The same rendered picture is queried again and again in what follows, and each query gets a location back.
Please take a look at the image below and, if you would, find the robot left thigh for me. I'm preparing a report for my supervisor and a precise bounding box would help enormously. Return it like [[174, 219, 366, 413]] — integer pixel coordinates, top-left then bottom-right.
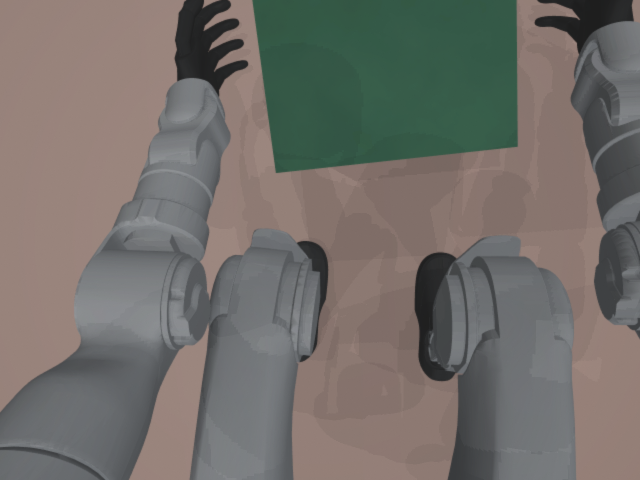
[[190, 247, 320, 480]]

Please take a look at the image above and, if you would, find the robot right thigh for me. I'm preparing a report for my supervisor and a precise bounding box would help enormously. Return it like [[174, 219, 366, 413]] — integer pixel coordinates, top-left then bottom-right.
[[436, 256, 576, 480]]

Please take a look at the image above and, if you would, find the carton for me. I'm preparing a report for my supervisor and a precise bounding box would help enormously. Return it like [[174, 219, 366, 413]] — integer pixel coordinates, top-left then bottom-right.
[[252, 0, 518, 173]]

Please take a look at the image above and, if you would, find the left robot forearm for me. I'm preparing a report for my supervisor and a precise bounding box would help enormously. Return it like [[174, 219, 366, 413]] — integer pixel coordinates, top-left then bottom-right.
[[74, 78, 231, 334]]

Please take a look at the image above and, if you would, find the robot thigh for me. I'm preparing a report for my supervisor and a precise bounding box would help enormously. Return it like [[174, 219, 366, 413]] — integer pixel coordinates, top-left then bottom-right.
[[436, 256, 576, 480], [190, 247, 320, 480]]

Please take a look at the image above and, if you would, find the right robot forearm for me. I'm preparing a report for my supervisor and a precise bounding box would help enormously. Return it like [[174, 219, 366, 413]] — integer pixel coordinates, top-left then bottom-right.
[[571, 21, 640, 232]]

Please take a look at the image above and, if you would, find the right robot hand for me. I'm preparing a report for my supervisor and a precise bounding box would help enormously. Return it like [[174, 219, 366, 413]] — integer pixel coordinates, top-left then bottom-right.
[[535, 0, 634, 54]]

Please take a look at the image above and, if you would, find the right robot upper arm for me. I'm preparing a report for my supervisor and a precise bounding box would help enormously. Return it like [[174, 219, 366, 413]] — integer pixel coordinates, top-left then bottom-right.
[[594, 221, 640, 339]]

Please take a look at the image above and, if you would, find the left robot hand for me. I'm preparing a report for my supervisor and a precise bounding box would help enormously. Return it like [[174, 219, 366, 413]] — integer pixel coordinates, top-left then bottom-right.
[[175, 0, 248, 96]]

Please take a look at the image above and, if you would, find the left robot upper arm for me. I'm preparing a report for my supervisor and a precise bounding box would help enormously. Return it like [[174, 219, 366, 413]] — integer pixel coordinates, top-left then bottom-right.
[[0, 249, 211, 480]]

